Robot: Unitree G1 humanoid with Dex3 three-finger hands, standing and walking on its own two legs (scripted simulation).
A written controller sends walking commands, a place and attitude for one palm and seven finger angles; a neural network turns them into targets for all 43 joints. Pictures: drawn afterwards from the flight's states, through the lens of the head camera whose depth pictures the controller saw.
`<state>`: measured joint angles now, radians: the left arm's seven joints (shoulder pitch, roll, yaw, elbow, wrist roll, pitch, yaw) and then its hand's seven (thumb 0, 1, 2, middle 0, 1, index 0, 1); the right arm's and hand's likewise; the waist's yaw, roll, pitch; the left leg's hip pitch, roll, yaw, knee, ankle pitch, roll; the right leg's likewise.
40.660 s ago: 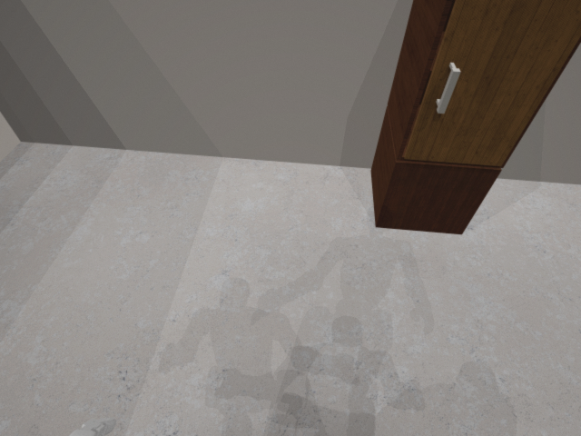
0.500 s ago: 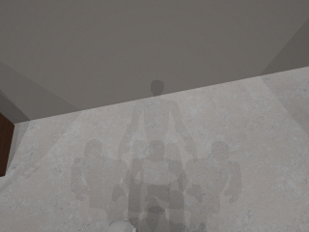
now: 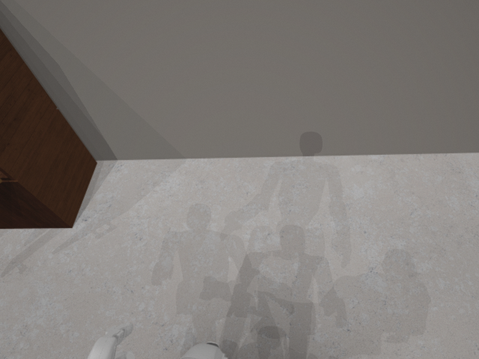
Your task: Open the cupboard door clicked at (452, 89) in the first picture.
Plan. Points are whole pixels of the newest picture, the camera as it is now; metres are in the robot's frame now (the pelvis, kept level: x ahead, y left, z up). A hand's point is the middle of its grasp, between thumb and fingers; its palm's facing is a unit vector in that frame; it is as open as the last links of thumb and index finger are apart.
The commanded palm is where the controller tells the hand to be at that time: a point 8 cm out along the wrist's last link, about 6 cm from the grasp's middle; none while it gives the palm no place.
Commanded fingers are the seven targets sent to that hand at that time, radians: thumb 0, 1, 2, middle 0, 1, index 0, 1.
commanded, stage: turn to face it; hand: left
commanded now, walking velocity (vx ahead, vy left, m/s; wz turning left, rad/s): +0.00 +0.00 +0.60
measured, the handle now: out of the picture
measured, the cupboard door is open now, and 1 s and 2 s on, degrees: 50 50 50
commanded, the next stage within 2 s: take the last steps up to it in 1.40 s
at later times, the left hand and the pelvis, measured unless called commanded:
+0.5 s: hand out of the picture +0.00 +0.25 -0.16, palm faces +0.36 -0.89 -0.27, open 7.4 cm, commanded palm none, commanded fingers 0.00 0.90 0.90 -0.20 -0.30 -0.20 -0.30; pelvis +0.01 +0.01 +0.00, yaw +19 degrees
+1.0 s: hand out of the picture -0.04 +0.16 -0.15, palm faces +0.63 -0.74 -0.23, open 7.3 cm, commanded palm none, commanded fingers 0.00 0.90 0.90 -0.20 -0.30 -0.20 -0.30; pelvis +0.03 -0.03 +0.01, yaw +39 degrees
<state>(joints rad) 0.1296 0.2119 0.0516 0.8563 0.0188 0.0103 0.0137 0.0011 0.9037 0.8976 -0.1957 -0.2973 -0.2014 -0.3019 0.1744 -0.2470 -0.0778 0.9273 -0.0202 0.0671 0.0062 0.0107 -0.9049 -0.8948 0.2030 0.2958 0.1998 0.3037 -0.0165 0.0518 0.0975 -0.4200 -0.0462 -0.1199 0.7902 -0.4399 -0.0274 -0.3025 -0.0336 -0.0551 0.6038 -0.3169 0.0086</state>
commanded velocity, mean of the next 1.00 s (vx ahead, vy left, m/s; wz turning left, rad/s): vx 0.00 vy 0.00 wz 0.58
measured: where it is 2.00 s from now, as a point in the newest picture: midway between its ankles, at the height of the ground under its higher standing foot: outside the picture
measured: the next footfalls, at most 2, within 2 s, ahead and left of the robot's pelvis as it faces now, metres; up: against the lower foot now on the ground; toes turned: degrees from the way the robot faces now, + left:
left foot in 0.34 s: +0.02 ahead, +0.13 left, +0.00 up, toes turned +19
right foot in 0.70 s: +0.12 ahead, -0.12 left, +0.00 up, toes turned +23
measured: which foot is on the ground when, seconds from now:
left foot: up 0.00-0.32, down 0.34-0.70, up 0.72-1.00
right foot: down 0.00-0.34, up 0.36-0.68, down 0.70-1.00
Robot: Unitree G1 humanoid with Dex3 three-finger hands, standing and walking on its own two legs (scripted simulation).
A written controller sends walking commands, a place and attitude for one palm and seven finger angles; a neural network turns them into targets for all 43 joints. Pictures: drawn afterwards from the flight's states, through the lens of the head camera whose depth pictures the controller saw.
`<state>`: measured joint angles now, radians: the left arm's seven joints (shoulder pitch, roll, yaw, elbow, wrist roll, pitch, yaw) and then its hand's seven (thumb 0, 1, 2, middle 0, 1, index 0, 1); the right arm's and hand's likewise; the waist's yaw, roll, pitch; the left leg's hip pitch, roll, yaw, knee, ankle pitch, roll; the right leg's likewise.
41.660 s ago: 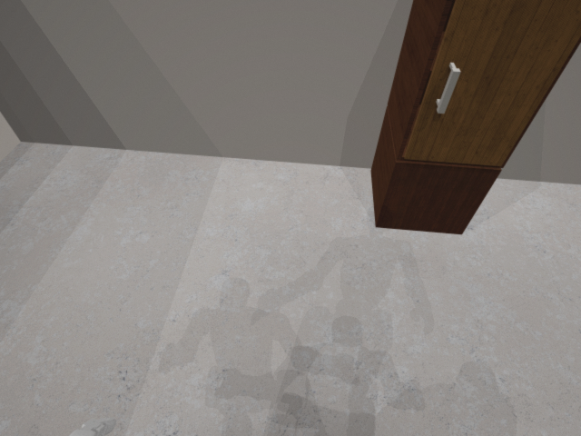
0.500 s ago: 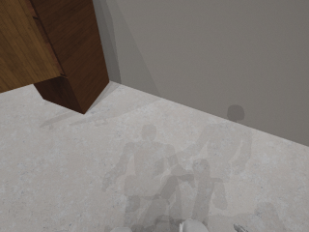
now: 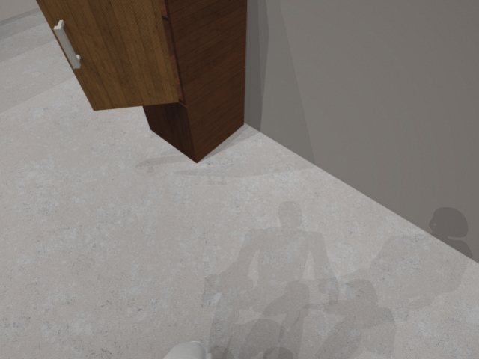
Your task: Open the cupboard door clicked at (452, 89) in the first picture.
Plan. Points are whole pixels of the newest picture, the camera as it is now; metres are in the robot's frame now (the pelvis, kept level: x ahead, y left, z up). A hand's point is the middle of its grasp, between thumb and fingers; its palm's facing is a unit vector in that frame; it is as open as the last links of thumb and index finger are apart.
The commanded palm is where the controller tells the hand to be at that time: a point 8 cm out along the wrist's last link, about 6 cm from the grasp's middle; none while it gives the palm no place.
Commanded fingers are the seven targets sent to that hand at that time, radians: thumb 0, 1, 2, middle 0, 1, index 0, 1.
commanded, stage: turn to face it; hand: left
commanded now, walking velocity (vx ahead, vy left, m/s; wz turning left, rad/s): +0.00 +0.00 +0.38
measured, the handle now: (69, 44) +0.97 +0.62 -0.05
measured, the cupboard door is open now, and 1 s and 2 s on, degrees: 50 50 50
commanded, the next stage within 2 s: take the last steps up to it in 0.40 s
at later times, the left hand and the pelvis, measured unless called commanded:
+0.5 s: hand out of the picture +0.06 +0.20 -0.16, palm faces +0.18 -0.95 -0.26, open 7.4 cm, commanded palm none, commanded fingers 0.00 0.90 0.90 -0.20 -0.30 -0.20 -0.30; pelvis +0.01 -0.01 -0.01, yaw +9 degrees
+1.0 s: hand out of the picture -0.09 +0.20 -0.18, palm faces +0.44 -0.88 -0.18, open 7.4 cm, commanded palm none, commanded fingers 0.00 0.90 0.90 -0.20 -0.30 -0.20 -0.30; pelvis +0.06 +0.07 -0.01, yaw +19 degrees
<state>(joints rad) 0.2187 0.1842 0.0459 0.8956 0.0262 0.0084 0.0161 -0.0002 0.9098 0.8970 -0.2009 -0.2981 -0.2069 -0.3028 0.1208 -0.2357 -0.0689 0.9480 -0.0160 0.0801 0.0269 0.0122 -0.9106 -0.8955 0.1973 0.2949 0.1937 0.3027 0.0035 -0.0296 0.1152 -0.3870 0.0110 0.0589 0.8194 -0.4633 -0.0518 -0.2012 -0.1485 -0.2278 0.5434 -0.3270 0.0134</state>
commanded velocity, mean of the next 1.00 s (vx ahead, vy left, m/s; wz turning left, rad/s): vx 0.16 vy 0.07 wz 0.21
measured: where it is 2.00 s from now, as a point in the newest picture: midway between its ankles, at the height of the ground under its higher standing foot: (189, 297)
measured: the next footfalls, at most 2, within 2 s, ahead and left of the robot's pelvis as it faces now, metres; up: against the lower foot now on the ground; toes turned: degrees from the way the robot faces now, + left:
left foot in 0.08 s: +0.04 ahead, +0.12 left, +0.00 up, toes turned +6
right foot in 0.48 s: +0.04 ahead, -0.12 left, +0.00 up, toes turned +5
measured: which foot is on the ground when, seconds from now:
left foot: up 0.00-0.06, down 0.08-0.50, up 0.52-0.98, down 1.00-1.00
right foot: down 0.00-0.08, up 0.10-0.46, down 0.48-1.00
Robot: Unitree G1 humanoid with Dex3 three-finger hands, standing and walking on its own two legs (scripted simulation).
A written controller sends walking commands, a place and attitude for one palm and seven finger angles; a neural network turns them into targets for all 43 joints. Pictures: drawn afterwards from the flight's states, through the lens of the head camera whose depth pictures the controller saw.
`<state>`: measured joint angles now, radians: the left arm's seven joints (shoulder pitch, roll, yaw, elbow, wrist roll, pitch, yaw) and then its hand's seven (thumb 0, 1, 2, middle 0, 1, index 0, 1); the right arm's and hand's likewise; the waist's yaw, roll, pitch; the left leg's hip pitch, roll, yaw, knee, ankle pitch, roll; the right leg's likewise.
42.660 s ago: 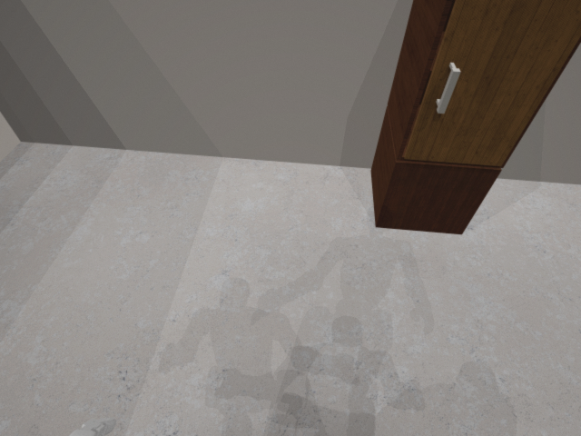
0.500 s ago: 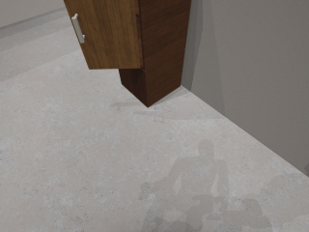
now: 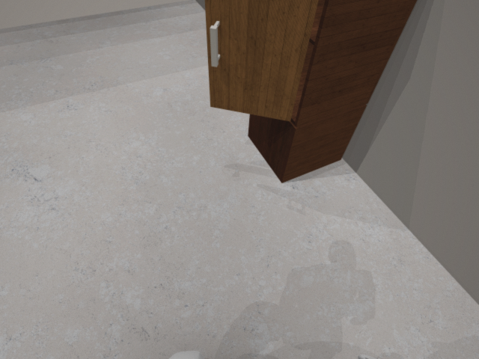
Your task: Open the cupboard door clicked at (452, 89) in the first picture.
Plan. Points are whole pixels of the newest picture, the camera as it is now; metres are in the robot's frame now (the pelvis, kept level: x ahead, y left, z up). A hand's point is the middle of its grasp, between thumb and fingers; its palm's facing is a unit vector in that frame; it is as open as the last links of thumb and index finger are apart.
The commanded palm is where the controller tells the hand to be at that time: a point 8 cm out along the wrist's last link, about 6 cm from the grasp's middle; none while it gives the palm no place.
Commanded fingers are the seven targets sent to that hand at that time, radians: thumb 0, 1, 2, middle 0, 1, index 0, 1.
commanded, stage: take the last steps up to it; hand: left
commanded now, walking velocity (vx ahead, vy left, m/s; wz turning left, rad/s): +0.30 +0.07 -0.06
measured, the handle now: (216, 44) +1.04 +0.21 -0.04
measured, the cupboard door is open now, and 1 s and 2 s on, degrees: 50 50 50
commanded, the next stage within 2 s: come to a stop and stand still in 0.96 s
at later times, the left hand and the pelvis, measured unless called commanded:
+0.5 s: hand (175, 249) +0.34 +0.18 -0.15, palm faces -0.11 -0.97 -0.20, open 7.4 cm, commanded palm none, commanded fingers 0.00 0.90 0.90 -0.20 -0.30 -0.20 -0.30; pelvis +0.18 +0.02 +0.00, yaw -3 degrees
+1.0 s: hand (159, 267) +0.30 +0.22 -0.18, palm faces +0.06 -0.99 -0.14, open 7.3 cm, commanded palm none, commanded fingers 0.00 0.90 0.90 -0.20 -0.30 -0.20 -0.30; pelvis +0.37 +0.05 +0.00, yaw -3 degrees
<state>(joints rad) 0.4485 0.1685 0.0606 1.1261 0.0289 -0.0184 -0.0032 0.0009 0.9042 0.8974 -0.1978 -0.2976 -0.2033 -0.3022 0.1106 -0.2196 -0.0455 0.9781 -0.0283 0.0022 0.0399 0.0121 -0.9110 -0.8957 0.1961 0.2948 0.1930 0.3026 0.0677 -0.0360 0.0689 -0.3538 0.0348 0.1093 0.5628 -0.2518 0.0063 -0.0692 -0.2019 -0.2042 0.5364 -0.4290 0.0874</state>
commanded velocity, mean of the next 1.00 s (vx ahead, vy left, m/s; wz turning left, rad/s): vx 0.27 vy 0.04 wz -0.03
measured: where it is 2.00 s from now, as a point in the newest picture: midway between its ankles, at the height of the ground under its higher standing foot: (233, 294)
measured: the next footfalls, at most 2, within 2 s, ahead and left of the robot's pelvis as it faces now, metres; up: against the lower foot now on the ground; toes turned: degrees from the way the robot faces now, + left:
right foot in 0.52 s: +0.28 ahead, -0.08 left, +0.00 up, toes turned -10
left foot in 0.96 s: +0.50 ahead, +0.15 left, +0.00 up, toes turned +3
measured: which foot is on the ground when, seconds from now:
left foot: down 0.00-0.52, up 0.54-0.94, down 0.96-1.00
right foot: down 0.00-0.00, up 0.02-0.50, down 0.52-0.96, up 0.98-1.00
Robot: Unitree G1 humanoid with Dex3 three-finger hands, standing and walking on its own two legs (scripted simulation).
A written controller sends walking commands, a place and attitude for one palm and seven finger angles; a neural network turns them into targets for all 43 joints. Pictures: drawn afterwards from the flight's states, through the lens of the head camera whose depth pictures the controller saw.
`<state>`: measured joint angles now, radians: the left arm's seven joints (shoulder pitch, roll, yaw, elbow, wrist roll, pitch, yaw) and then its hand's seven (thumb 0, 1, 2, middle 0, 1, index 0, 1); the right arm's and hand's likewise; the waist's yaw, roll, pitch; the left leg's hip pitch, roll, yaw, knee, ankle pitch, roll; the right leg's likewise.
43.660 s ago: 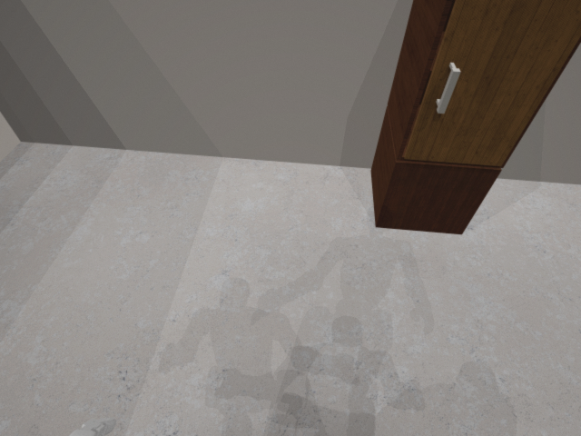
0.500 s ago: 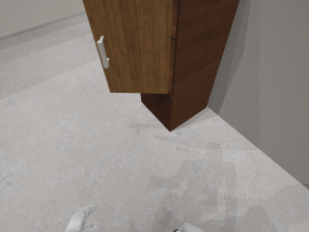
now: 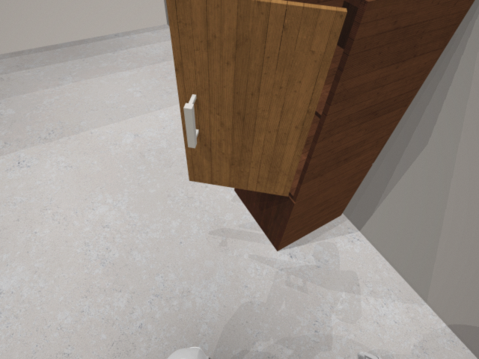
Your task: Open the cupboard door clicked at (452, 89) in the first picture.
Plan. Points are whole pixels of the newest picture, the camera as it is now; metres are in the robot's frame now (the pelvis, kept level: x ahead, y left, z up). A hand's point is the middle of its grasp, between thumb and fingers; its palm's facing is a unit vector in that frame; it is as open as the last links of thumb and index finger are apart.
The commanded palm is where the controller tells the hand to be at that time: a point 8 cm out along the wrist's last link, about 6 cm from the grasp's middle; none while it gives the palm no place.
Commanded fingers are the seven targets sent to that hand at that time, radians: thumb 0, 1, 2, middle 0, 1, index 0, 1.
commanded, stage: come to a stop and stand still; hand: left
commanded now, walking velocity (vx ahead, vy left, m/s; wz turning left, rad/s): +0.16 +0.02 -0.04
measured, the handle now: (192, 121) +0.66 +0.19 -0.03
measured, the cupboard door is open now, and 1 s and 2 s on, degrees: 50 50 50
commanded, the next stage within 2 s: look again from close up in 1.18 s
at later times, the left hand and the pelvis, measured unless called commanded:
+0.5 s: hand (152, 347) +0.15 +0.17 -0.15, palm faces -0.01 -0.97 -0.26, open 7.3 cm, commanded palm none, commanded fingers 0.00 0.90 0.90 -0.20 -0.30 -0.20 -0.30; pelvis +0.07 -0.02 +0.01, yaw -2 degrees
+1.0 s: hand out of the picture +0.07 +0.25 -0.15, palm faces -0.01 -0.97 -0.26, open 7.4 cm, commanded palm none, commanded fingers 0.00 0.90 0.90 -0.20 -0.30 -0.20 -0.30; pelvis +0.05 +0.05 +0.01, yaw -2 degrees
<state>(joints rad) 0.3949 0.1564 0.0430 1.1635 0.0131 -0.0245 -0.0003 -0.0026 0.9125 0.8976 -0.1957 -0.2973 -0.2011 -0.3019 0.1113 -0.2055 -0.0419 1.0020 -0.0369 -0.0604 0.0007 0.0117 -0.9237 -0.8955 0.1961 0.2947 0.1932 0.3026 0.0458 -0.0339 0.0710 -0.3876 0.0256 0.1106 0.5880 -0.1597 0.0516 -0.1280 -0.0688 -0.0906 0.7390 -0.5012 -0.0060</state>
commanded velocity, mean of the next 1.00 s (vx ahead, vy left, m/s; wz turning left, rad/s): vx -0.09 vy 0.00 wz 0.00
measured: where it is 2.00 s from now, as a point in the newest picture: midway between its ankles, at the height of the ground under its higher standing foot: outside the picture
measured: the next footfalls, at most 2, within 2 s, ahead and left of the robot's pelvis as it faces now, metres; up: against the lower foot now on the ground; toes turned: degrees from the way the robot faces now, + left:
right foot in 0.36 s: +0.11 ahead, -0.12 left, +0.00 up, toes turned -3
left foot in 0.72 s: +0.08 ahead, +0.13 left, +0.00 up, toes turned +1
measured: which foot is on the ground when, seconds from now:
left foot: down 0.00-0.38, up 0.40-0.70, down 0.72-1.00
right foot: up 0.00-0.34, down 0.36-1.00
